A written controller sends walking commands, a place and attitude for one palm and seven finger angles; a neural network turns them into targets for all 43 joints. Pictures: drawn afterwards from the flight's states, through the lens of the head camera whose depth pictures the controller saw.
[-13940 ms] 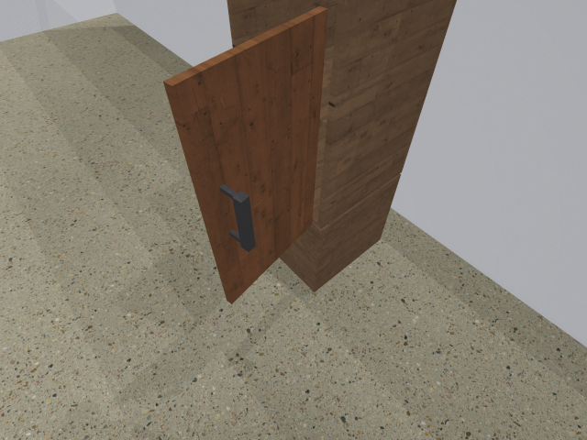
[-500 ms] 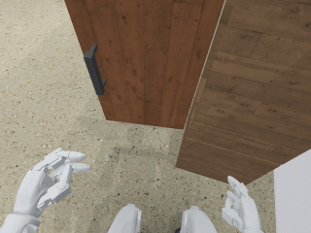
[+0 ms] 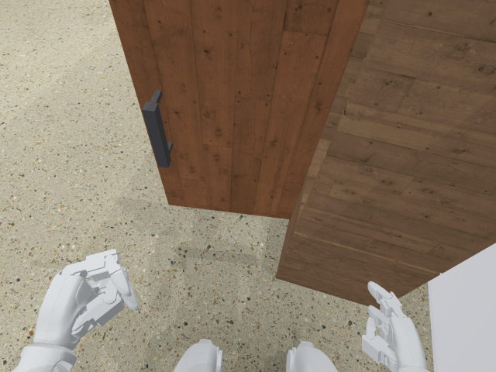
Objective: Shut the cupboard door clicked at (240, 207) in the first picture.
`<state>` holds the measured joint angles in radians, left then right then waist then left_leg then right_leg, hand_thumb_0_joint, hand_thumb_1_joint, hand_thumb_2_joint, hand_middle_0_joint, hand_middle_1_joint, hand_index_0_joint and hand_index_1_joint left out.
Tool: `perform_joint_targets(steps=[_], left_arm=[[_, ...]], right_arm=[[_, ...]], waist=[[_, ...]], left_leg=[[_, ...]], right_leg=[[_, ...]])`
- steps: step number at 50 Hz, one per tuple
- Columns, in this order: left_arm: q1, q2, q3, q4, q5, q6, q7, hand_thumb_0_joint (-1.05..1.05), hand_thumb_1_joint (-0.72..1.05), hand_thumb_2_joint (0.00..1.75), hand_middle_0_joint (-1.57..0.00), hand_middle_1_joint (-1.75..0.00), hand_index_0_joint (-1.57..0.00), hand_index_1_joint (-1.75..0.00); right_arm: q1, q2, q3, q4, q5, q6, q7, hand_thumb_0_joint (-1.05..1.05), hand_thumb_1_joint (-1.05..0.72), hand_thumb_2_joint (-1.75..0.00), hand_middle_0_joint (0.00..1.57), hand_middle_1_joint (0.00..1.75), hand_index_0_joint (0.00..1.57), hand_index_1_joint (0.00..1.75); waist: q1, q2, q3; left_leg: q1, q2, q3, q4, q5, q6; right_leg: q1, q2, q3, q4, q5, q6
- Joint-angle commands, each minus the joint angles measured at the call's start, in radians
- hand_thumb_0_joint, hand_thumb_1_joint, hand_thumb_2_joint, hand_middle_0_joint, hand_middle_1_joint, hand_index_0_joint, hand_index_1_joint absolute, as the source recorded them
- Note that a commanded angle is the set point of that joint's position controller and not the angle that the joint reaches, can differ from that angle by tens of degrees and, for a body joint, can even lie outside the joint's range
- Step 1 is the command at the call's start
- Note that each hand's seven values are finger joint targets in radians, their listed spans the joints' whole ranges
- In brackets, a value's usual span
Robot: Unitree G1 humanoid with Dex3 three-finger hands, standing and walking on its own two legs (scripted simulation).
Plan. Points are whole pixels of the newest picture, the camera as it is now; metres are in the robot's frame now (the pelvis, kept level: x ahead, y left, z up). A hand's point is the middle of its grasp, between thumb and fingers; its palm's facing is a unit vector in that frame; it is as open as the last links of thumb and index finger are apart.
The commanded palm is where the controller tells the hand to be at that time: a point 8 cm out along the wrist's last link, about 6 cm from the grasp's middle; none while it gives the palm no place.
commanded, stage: raise the hand and make a fist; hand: left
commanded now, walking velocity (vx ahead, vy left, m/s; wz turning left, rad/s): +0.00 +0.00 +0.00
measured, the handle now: (161, 130) +0.51 +0.20 +0.06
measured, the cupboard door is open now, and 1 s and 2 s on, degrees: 100 100 100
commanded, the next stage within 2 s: bring the fist close to the handle in 0.72 s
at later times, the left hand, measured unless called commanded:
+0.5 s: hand (139, 277) +0.24 +0.17 +0.06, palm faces -0.04 -1.00 -0.04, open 3.1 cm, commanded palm +0.21 +0.23 +0.07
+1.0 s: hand (146, 266) +0.25 +0.17 +0.06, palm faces -0.04 -1.00 -0.05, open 3.1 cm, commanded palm +0.24 +0.22 +0.07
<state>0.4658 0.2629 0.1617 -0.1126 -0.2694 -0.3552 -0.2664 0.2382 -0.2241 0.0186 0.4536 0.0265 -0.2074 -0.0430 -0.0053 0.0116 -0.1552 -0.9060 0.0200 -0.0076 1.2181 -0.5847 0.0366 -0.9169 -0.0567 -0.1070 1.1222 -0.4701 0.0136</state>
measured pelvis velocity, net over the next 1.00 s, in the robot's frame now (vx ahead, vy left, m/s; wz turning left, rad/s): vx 0.01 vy -0.02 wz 0.01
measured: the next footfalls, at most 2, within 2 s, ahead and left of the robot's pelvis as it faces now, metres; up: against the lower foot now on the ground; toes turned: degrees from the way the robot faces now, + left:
none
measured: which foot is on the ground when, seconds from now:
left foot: down 0.00-1.00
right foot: down 0.00-1.00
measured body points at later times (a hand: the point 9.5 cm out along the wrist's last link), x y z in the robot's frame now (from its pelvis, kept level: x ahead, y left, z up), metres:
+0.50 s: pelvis +0.01 -0.01 +0.01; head +0.08 +0.00 +0.45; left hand +0.23 +0.23 +0.06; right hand +0.19 -0.25 -0.06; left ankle +0.00 +0.09 -0.64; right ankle +0.04 -0.14 -0.64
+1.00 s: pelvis +0.01 -0.02 +0.01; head +0.08 -0.01 +0.45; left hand +0.25 +0.22 +0.06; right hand +0.19 -0.26 -0.07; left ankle +0.01 +0.09 -0.64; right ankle +0.04 -0.14 -0.64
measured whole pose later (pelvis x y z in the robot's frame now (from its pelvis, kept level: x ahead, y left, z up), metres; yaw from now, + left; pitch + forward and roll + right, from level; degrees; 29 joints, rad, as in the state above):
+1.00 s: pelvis +0.01 -0.02 +0.01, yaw +0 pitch +16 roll -2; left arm 0.30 0.26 0.16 0.02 -0.27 -0.37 -0.27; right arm 0.25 -0.25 0.02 0.47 0.03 -0.17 -0.06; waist -0.01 0.03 -0.15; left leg -0.87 0.03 -0.02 1.18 -0.58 0.01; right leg -0.90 -0.05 -0.11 1.12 -0.49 -0.01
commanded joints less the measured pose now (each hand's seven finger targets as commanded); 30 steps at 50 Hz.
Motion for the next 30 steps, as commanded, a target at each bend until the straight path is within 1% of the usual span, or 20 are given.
perform_joint_targets(steps=[1,5,6,7,8,9,12,13,14,16,17,18,19,21,23,24,25,28,29,30], left_arm=[[-0.041,0.096,0.061,-0.203,-0.020,-0.060,-0.005,0.00,0.90,0.90,-1.30,-1.50,-1.30,-1.50],[-0.065,0.103,0.071,-0.172,-0.026,-0.052,-0.012,0.00,0.90,0.90,-1.30,-1.50,-1.30,-1.50],[-0.076,0.101,0.068,-0.186,-0.027,-0.055,-0.014,0.00,0.90,0.90,-1.30,-1.50,-1.30,-1.50],[-0.076,0.102,0.069,-0.173,-0.026,-0.051,-0.016,0.00,0.90,0.90,-1.30,-1.50,-1.30,-1.50],[-0.091,0.121,0.082,-0.173,-0.026,-0.050,-0.015,0.00,0.90,0.90,-1.30,-1.50,-1.30,-1.50],[-0.087,0.106,0.070,-0.181,-0.026,-0.051,-0.017,0.00,0.90,0.90,-1.30,-1.50,-1.30,-1.50],[-0.093,0.104,0.074,-0.172,-0.033,-0.051,-0.015,0.00,0.90,0.90,-1.30,-1.50,-1.30,-1.50],[-0.094,0.113,0.083,-0.153,-0.033,-0.046,-0.014,0.00,0.90,0.90,-1.30,-1.50,-1.30,-1.50],[-0.104,0.102,0.066,-0.173,-0.029,-0.048,-0.014,0.00,0.90,0.90,-1.30,-1.50,-1.30,-1.50],[-0.110,0.098,0.062,-0.163,-0.025,-0.046,-0.005,0.00,0.90,0.90,-1.30,-1.50,-1.30,-1.50],[-0.103,0.100,0.066,-0.148,-0.025,-0.043,-0.003,0.00,0.90,0.90,-1.30,-1.50,-1.30,-1.50],[-0.094,0.116,0.081,-0.132,-0.023,-0.040,0.000,0.00,0.90,0.90,-1.30,-1.50,-1.30,-1.50],[-0.089,0.100,0.069,-0.138,-0.022,-0.042,-0.001,0.00,0.90,0.90,-1.30,-1.50,-1.30,-1.50],[-0.091,0.108,0.076,-0.140,-0.022,-0.048,0.001,0.00,0.90,0.90,-1.30,-1.50,-1.30,-1.50],[-0.094,0.113,0.079,-0.131,-0.022,-0.051,0.005,0.00,0.90,0.90,-1.30,-1.50,-1.30,-1.50],[-0.100,0.101,0.067,-0.133,-0.022,-0.057,0.006,0.00,0.90,0.90,-1.30,-1.50,-1.30,-1.50],[-0.102,0.105,0.072,-0.140,-0.023,-0.063,0.006,0.00,0.90,0.90,-1.30,-1.50,-1.30,-1.50],[-0.104,0.110,0.080,-0.122,-0.025,-0.073,0.005,0.00,0.90,0.90,-1.30,-1.50,-1.30,-1.50],[-0.108,0.103,0.071,-0.136,-0.024,-0.079,0.002,0.00,0.90,0.90,-1.30,-1.50,-1.30,-1.50],[-0.108,0.102,0.073,-0.135,-0.028,-0.081,0.000,0.00,0.90,0.90,-1.30,-1.50,-1.30,-1.50]], right_arm=[[-0.013,-0.147,-0.067,-0.149,0.000,-0.038,-0.012,0.00,-0.90,-0.90,0.20,0.30,0.20,0.30],[-0.007,-0.146,-0.064,-0.149,0.001,-0.030,-0.016,0.00,-0.90,-0.90,0.20,0.30,0.20,0.30],[-0.010,-0.147,-0.063,-0.148,0.000,-0.032,-0.016,0.00,-0.90,-0.90,0.20,0.30,0.20,0.30],[-0.005,-0.146,-0.062,-0.147,0.001,-0.030,-0.017,0.00,-0.90,-0.90,0.20,0.30,0.20,0.30],[-0.011,-0.148,-0.059,-0.144,-0.001,-0.028,-0.018,0.00,-0.90,-0.90,0.20,0.30,0.20,0.30],[-0.007,-0.144,-0.060,-0.147,0.001,-0.029,-0.017,0.00,-0.90,-0.90,0.20,0.30,0.20,0.30],[-0.002,-0.143,-0.062,-0.144,0.002,-0.027,-0.017,0.00,-0.90,-0.90,0.20,0.30,0.20,0.30],[-0.007,-0.144,-0.060,-0.143,0.000,-0.025,-0.019,0.00,-0.90,-0.90,0.20,0.30,0.20,0.30],[-0.004,-0.145,-0.060,-0.145,0.002,-0.024,-0.018,0.00,-0.90,-0.90,0.20,0.30,0.20,0.30],[0.000,-0.144,-0.061,-0.143,0.002,-0.021,-0.017,0.00,-0.90,-0.90,0.20,0.30,0.20,0.30],[-0.001,-0.143,-0.061,-0.143,0.002,-0.019,-0.017,0.00,-0.90,-0.90,0.20,0.30,0.20,0.30],[-0.006,-0.145,-0.062,-0.144,0.002,-0.016,-0.019,0.00,-0.90,-0.90,0.20,0.30,0.20,0.30],[-0.002,-0.144,-0.062,-0.148,0.003,-0.014,-0.018,0.00,-0.90,-0.90,0.20,0.30,0.20,0.30],[-0.001,-0.145,-0.064,-0.149,0.003,-0.012,-0.018,0.00,-0.90,-0.90,0.20,0.30,0.20,0.30],[-0.003,-0.144,-0.063,-0.147,0.002,-0.009,-0.019,0.00,-0.90,-0.90,0.20,0.30,0.20,0.30],[-0.003,-0.142,-0.063,-0.150,0.003,-0.008,-0.019,0.00,-0.90,-0.90,0.20,0.30,0.20,0.30],[-0.001,-0.143,-0.064,-0.149,0.001,-0.010,-0.019,0.00,-0.90,-0.90,0.20,0.30,0.20,0.30],[0.001,-0.143,-0.065,-0.145,0.000,-0.009,-0.020,0.00,-0.90,-0.90,0.20,0.30,0.20,0.30],[0.000,-0.142,-0.065,-0.145,0.001,-0.009,-0.020,0.00,-0.90,-0.90,0.20,0.30,0.20,0.30],[0.002,-0.141,-0.066,-0.142,0.001,-0.010,-0.019,0.00,-0.90,-0.90,0.20,0.30,0.20,0.30]], waist=[[-0.001,0.074,-0.195],[-0.005,0.043,-0.180],[-0.004,0.061,-0.193],[-0.007,0.055,-0.184],[0.001,0.068,-0.186],[0.000,0.076,-0.200],[-0.002,0.036,-0.216],[0.004,0.040,-0.205],[0.000,0.066,-0.208],[-0.002,0.065,-0.199],[-0.002,0.051,-0.190],[0.005,0.041,-0.188],[0.002,0.039,-0.196],[0.005,0.039,-0.207],[0.003,0.042,-0.188],[-0.002,0.035,-0.182],[0.001,0.042,-0.201],[-0.001,0.012,-0.199],[0.000,0.038,-0.213],[-0.004,0.026,-0.218]], left_leg=[[0.147,-0.017,-0.067,-0.259,0.302,-0.047],[0.128,-0.020,-0.056,-0.254,0.285,-0.040],[0.135,-0.020,-0.055,-0.252,0.295,-0.040],[0.133,-0.020,-0.051,-0.251,0.296,-0.038],[0.128,-0.022,-0.052,-0.249,0.303,-0.037],[0.147,-0.021,-0.050,-0.252,0.325,-0.039],[0.137,-0.024,-0.044,-0.249,0.329,-0.035],[0.131,-0.023,-0.045,-0.247,0.336,-0.035],[0.149,-0.022,-0.043,-0.253,0.351,-0.037],[0.152,-0.022,-0.039,-0.258,0.344,-0.036],[0.141,-0.024,-0.038,-0.261,0.326,-0.035],[0.130,-0.024,-0.039,-0.261,0.321,-0.033],[0.139,-0.024,-0.037,-0.265,0.327,-0.034],[0.137,-0.025,-0.031,-0.263,0.328,-0.033],[0.131,-0.026,-0.030,-0.259,0.321,-0.032],[0.128,-0.026,-0.027,-0.261,0.311,-0.030],[0.131,-0.026,-0.027,-0.258,0.326,-0.030],[0.119,-0.026,-0.026,-0.245,0.336,-0.028],[0.124,-0.028,-0.021,-0.244,0.337,-0.028],[0.126,-0.027,-0.021,-0.241,0.341,-0.027]], right_leg=[[0.160,0.071,0.008,-0.114,0.127,-0.043],[0.183,0.070,0.017,-0.134,0.127,-0.041],[0.189,0.069,0.020,-0.133,0.137,-0.042],[0.189,0.069,0.021,-0.138,0.142,-0.041],[0.203,0.069,0.024,-0.135,0.145,-0.046],[0.207,0.068,0.024,-0.134,0.166,-0.045],[0.232,0.064,0.028,-0.142,0.179,-0.039],[0.238,0.068,0.029,-0.139,0.184,-0.044],[0.232,0.065,0.027,-0.139,0.196,-0.043],[0.232,0.064,0.028,-0.149,0.191,-0.040],[0.236,0.063,0.030,-0.155,0.179,-0.039],[0.247,0.064,0.032,-0.156,0.172,-0.043],[0.249,0.063,0.031,-0.155,0.179,-0.041],[0.254,0.061,0.036,-0.156,0.185,-0.039],[0.252,0.062,0.038,-0.158,0.181,-0.040],[0.250,0.060,0.041,-0.164,0.174,-0.038],[0.257,0.059,0.042,-0.158,0.190,-0.038],[0.269,0.059,0.047,-0.154,0.207,-0.038],[0.271,0.056,0.052,-0.155,0.211,-0.037],[0.270,0.056,0.053,-0.155,0.220,-0.035]])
